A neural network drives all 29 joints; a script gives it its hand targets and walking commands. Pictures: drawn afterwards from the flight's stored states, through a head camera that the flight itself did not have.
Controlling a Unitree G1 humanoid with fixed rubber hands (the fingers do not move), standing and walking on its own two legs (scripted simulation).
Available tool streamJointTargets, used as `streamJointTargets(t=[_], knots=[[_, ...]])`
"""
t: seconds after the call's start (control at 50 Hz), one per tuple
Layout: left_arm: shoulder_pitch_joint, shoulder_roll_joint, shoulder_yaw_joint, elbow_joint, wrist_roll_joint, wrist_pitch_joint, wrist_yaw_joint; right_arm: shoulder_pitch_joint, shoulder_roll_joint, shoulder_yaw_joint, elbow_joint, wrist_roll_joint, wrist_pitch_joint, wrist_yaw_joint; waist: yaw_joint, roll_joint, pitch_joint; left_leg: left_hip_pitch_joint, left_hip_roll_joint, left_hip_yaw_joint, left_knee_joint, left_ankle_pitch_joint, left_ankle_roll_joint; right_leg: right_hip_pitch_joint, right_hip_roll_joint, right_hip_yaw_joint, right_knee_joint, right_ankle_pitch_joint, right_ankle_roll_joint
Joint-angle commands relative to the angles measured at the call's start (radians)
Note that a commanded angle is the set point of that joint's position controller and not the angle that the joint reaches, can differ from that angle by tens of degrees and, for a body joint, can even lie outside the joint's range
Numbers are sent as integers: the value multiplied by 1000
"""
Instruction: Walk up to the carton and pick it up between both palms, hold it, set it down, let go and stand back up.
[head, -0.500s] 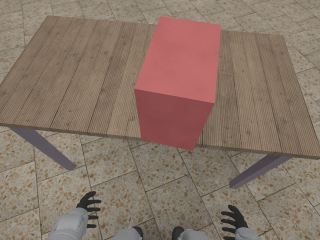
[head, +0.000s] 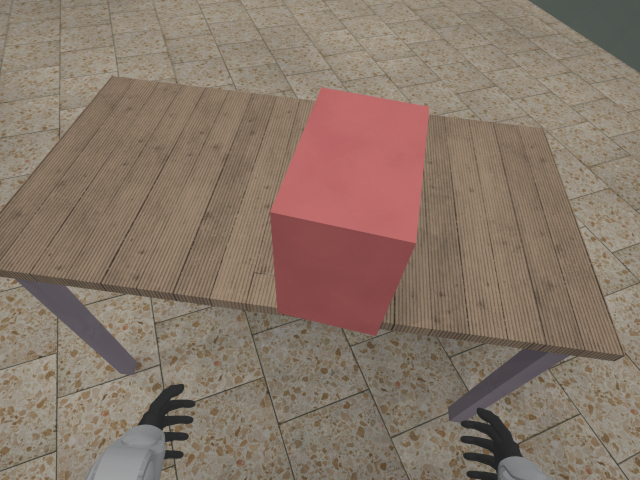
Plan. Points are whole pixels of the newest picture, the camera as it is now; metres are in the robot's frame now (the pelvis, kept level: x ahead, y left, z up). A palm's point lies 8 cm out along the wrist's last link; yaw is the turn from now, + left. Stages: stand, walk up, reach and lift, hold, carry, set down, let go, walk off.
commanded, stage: let go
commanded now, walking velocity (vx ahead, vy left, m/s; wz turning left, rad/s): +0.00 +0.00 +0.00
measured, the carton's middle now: (349, 215) +0.48 -0.02 +0.01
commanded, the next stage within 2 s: stand in 0.66 s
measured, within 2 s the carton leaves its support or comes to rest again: neither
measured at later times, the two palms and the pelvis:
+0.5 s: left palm (131, 452) +0.15 +0.25 -0.09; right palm out of the picture +0.13 -0.21 -0.10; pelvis -0.01 +0.02 -0.01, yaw -2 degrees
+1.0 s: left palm (134, 472) +0.13 +0.25 -0.12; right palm out of the picture +0.08 -0.21 -0.13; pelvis +0.04 +0.03 -0.01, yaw -3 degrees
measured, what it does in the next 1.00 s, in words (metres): stands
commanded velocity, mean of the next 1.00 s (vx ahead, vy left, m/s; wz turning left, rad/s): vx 0.00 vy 0.00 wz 0.00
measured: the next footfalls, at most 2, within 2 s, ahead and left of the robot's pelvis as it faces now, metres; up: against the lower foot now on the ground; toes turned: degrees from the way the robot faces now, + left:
none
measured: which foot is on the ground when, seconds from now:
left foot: down 0.00-1.00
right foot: down 0.00-1.00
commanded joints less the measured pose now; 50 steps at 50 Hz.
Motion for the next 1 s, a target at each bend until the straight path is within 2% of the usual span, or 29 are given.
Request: streamJointTargets(t=[0.0,0.08,0.16,0.24,0.3,0.38,0.44,0.56,0.64,0.66,0.68,0.7,0.72,0.74,0.78,0.82,0.88,0.98], knots=[[-34,97,32,-99,25,-68,-13,-7,-85,15,-108,8,-59,30,-9,24,-130,25,-74,30,-63,162,14,206,-36,78,-64,249,32],[-45,80,56,-40,58,-212,-27,-4,-86,8,-96,-14,-185,46,-13,38,-76,8,-77,33,-65,83,22,188,-45,81,-52,163,39],[-40,70,77,3,69,-364,-31,14,-80,1,-74,-35,-339,32,-18,31,-84,3,-74,36,-38,42,28,151,-44,77,-19,74,43],[-30,74,78,29,53,-450,-32,13,-94,-11,-76,-56,-433,6,-14,16,-76,-55,-60,48,-27,-38,39,136,-33,69,20,-24,33],[-28,71,70,32,42,-483,-28,3,-115,-26,-81,-69,-468,-5,-10,35,-60,-148,-41,58,-42,-122,55,175,-12,57,73,-64,25],[-25,51,62,44,38,-505,-15,10,-141,-34,-81,-75,-481,-10,-13,81,-48,-317,-1,65,-79,-228,91,297,25,36,163,-53,22],[-24,44,58,47,36,-520,-7,23,-141,-28,-90,-73,-488,-9,-13,80,-54,-371,13,67,-89,-239,103,346,34,35,195,-28,22],[-8,64,54,50,30,-525,-4,48,-109,-15,-107,-71,-490,2,-13,18,-59,-278,-10,72,-52,-168,86,256,11,54,155,-32,28],[8,78,53,45,27,-513,-5,58,-95,-12,-105,-69,-484,6,-13,3,-68,-179,-29,67,-19,-109,69,176,-12,68,113,-25,30],[252,60,71,159,105,-627,-28,164,-89,-13,-5,-83,-383,28,78,135,-101,-56,41,-13,120,-144,86,9,-131,174,17,-120,8],[264,105,75,195,106,-665,-42,203,-94,-26,-26,-93,-333,29,14,55,-33,-52,7,16,191,-201,74,-100,-152,241,-58,-300,-7],[159,114,79,184,101,-691,-53,223,-82,-22,-37,-84,-318,29,-41,-42,-19,-29,18,5,180,-117,70,-115,-163,263,-60,-265,-18],[96,79,73,173,96,-711,-61,225,-91,-21,-31,-76,-320,31,-51,-47,-63,-5,43,-8,165,-52,72,-89,-140,234,-21,-127,-20],[95,51,67,174,83,-725,-65,220,-115,-29,-22,-75,-323,29,-43,-21,-96,8,47,-11,173,-43,71,-83,-121,212,1,-34,-16],[122,42,65,202,72,-735,-62,219,-128,-38,-4,-73,-330,30,-35,-12,-120,5,52,-26,168,-27,68,-52,-107,181,38,69,-13],[160,45,69,234,65,-741,-56,222,-115,-35,16,-72,-335,31,-20,22,-134,-9,60,-32,158,29,69,-5,-98,155,88,189,-14],[210,47,75,281,60,-741,-47,242,-104,-35,47,-68,-334,23,-10,63,-129,-6,62,-33,152,100,73,8,-95,140,119,229,-15],[260,37,80,360,54,-729,-31,294,-100,-38,108,-66,-327,4,-8,78,-89,19,74,-37,140,219,84,-5,-90,125,135,231,-6]])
